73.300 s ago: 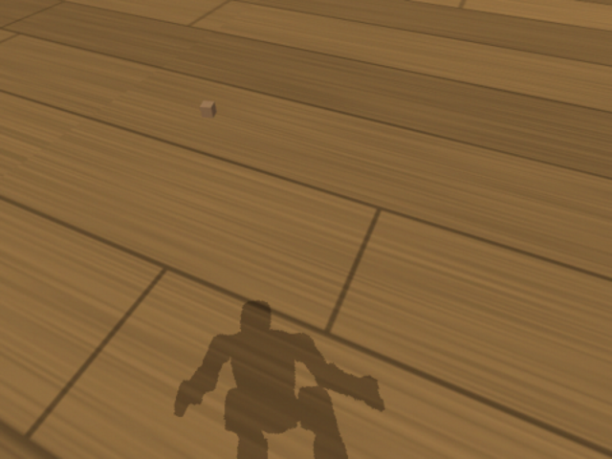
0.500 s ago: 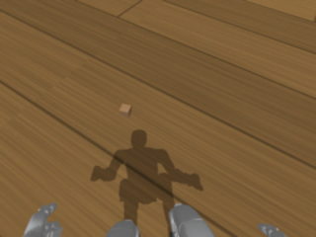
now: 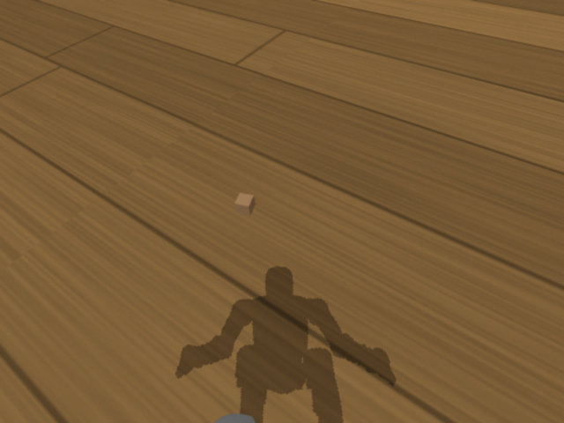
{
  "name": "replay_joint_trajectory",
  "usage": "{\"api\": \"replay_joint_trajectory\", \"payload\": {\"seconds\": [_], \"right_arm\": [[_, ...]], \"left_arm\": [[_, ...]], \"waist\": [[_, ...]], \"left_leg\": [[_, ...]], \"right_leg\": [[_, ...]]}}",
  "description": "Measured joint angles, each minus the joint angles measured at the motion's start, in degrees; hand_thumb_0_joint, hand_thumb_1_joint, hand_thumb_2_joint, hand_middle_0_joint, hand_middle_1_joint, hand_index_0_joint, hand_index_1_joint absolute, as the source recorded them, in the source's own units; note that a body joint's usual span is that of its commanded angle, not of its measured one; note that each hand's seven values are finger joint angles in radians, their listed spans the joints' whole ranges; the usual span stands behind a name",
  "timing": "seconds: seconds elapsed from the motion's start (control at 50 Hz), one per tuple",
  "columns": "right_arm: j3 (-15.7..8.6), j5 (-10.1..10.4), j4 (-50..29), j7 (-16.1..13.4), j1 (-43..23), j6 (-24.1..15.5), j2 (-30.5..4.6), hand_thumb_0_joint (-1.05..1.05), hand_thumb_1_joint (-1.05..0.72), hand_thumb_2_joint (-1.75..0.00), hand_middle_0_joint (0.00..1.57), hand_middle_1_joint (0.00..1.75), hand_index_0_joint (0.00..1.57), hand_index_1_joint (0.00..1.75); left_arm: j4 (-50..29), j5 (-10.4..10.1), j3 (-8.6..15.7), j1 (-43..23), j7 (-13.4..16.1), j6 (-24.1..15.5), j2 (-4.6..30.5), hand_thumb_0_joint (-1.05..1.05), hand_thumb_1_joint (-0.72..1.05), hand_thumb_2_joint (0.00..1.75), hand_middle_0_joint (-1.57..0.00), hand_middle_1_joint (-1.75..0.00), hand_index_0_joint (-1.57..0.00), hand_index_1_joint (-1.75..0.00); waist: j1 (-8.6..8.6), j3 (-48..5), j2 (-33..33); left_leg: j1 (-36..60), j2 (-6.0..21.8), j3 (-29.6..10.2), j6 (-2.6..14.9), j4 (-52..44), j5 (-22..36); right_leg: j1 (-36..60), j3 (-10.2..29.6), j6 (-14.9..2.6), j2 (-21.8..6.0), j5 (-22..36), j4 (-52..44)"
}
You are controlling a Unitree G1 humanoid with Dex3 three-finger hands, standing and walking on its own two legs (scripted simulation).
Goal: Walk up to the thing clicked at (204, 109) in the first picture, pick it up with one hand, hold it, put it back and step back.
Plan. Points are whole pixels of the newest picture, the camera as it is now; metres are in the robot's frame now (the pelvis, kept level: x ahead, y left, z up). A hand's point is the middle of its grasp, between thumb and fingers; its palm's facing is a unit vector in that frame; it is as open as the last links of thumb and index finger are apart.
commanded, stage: step back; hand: left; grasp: from above
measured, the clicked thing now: (245, 204) +1.08 +0.22 -0.72
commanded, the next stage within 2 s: stand in 0.88 s
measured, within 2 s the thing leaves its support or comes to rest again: neither
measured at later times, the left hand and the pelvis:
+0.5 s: hand out of the picture +0.09 +0.27 -0.14, palm faces +0.04 -0.93 -0.37, open 7.4 cm; pelvis +0.02 +0.00 +0.00, yaw +2 degrees
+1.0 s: hand out of the picture +0.13 +0.27 -0.13, palm faces +0.01 -0.94 -0.34, open 7.4 cm; pelvis +0.04 +0.02 +0.02, yaw +1 degrees
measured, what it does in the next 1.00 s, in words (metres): steps on the spot: left foot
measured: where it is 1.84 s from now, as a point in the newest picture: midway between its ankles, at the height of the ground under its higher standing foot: outside the picture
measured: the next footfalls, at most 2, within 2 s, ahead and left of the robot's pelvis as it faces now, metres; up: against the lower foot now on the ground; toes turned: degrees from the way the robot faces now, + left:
left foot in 0.02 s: +0.11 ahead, +0.14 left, +0.00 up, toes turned +1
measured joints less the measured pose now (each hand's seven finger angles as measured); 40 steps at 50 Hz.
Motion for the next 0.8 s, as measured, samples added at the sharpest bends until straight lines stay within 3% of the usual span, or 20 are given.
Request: {"api": "replay_joint_trajectory", "payload": {"seconds": [0.02,0.06,0.08,0.14,0.2,0.26,0.32,0.36,0.4,0.5,0.56,0.66,0.8], "right_arm": [[0.0,0.0,0.7,0.1,0.3,-0.2,0.3,0.01,-0.91,-0.9,0.2,0.3,0.21,0.3],[-0.1,-0.1,1.9,0.1,-0.3,-0.9,1.7,0.01,-0.91,-0.9,0.2,0.3,0.21,0.3],[-0.1,-0.2,2.0,0.2,-0.4,-1.4,2.3,0.01,-0.91,-0.9,0.2,0.3,0.21,0.3],[0.2,-0.2,1.0,0.5,0.0,-2.8,3.3,0.01,-0.9,-0.9,0.2,0.3,0.21,0.3],[0.6,-0.2,0.4,0.4,0.0,-3.6,3.9,0.01,-0.9,-0.9,0.21,0.3,0.21,0.3],[0.8,-0.1,0.2,0.5,-0.6,-3.3,3.6,0.01,-0.9,-0.9,0.21,0.3,0.21,0.3],[0.7,0.5,0.2,0.0,-1.3,-2.2,2.8,0.01,-0.9,-0.9,0.21,0.3,0.21,0.3],[0.7,0.6,0.7,-0.6,-1.6,-1.5,2.7,0.01,-0.9,-0.9,0.21,0.3,0.21,0.3],[0.7,0.8,1.0,-0.7,-1.9,-1.7,2.2,0.01,-0.9,-0.9,0.2,0.3,0.21,0.3],[0.7,0.7,1.9,-0.5,-2.6,-2.6,1.5,0.01,-0.91,-0.9,0.2,0.3,0.21,0.3],[0.6,0.4,2.7,-0.8,-3.6,-3.1,2.0,0.01,-0.91,-0.9,0.2,0.3,0.21,0.3],[2.0,0.7,3.9,-0.7,-6.6,-2.9,4.0,0.01,-0.91,-0.9,0.2,0.3,0.21,0.3],[3.0,1.3,5.2,-0.7,-11.1,-2.9,5.8,0.01,-0.9,-0.9,0.2,0.3,0.21,0.3]], "left_arm": [[-0.1,-0.2,0.0,-0.2,-0.1,0.0,0.4,0.01,0.9,0.9,-0.21,-0.3,-0.21,-0.3],[0.1,-0.5,-0.1,-0.9,0.0,0.4,1.3,0.01,0.9,0.9,-0.21,-0.3,-0.21,-0.3],[0.5,-0.8,-0.3,-0.9,0.0,0.6,1.5,0.01,0.9,0.9,-0.2,-0.3,-0.21,-0.3],[2.2,-1.3,-0.5,-1.2,-0.1,1.3,1.6,0.01,0.91,0.9,-0.2,-0.3,-0.21,-0.3],[2.5,-1.6,-0.6,-1.8,-0.4,0.6,1.6,0.01,0.91,0.9,-0.2,-0.3,-0.2,-0.3],[2.5,-1.6,-0.5,-2.3,-0.6,-0.4,1.2,0.01,0.91,0.9,-0.2,-0.3,-0.2,-0.29],[2.7,-0.9,-0.4,-3.1,-0.1,-1.6,0.1,0.01,0.91,0.9,-0.2,-0.3,-0.2,-0.3],[2.6,-0.7,-0.6,-3.3,-0.1,-2.0,-0.7,0.01,0.91,0.9,-0.2,-0.3,-0.21,-0.3],[2.5,-0.8,-0.9,-3.6,0.0,-2.2,-1.5,0.01,0.91,0.9,-0.2,-0.3,-0.21,-0.3],[2.8,-1.0,-1.8,-4.3,-0.1,-2.2,-2.1,0.01,0.9,0.9,-0.21,-0.3,-0.21,-0.3],[3.3,-1.8,-2.1,-5.2,0.1,-1.1,-1.4,0.01,0.9,0.9,-0.21,-0.3,-0.21,-0.3],[5.3,-2.6,-2.4,-6.6,0.4,0.0,-0.5,0.01,0.91,0.9,-0.2,-0.3,-0.21,-0.3],[7.8,-2.6,-2.7,-8.4,0.5,-0.6,-0.3,0.01,0.91,0.9,-0.2,-0.3,-0.2,-0.3]], "waist": [[-0.1,0.0,-0.2],[0.21,1.3,-2.7],[0.21,1.2,-3.5],[-1.11,0.1,-3.4],[-1.79,-0.2,-3.3],[-2.25,-0.4,-2.7],[-2.21,-0.3,-0.7],[-1.63,-0.7,-0.6],[-1.15,-0.4,-0.5],[-0.67,0.2,-0.7],[-0.71,1.2,-2.2],[-0.44,1.1,-2.8],[-0.54,0.6,-2.6]], "left_leg": [[2.3,0.3,0.8,0.31,-4.4,0.7],[4.9,-1.4,2.1,1.15,-9.5,9.4],[5.2,-1.8,2.6,1.54,-10.0,10.4],[5.1,-1.2,2.2,2.98,-10.4,10.2],[5.9,-0.2,1.9,2.62,-11.7,10.7],[5.9,0.9,1.6,1.68,-10.8,10.0],[4.0,2.1,-0.4,1.32,-5.0,6.0],[1.3,0.4,-2.0,1.71,1.4,0.6],[-0.8,-0.4,-1.9,1.73,5.2,-0.1],[-0.4,1.1,0.6,1.45,-2.9,3.1],[2.2,0.5,2.3,1.35,-10.0,14.5],[2.5,1.3,3.1,1.76,-9.5,12.2],[4.8,1.8,3.3,1.52,-13.6,13.8]], "right_leg": [[-0.3,-0.5,0.35,-0.4,-0.2,0.6],[-0.3,0.5,1.04,-2.3,-0.7,2.0],[-0.6,1.4,0.62,-2.4,-2.0,2.7],[-3.0,2.7,-0.55,0.0,-7.6,9.6],[-4.1,2.0,-0.88,0.7,-7.8,10.0],[-2.2,0.9,-0.85,1.1,-4.1,2.1],[0.1,-0.7,-0.53,2.8,4.9,-3.4],[0.1,-0.9,-0.71,2.7,4.0,-2.8],[1.0,-1.1,-0.78,2.1,3.6,-3.5],[2.1,-1.5,0.44,0.7,2.9,-4.0],[1.6,-1.0,1.56,-1.0,0.7,-0.8],[2.8,0.5,1.54,0.2,1.5,-3.4],[5.6,0.6,1.99,0.8,4.1,-8.9]]}}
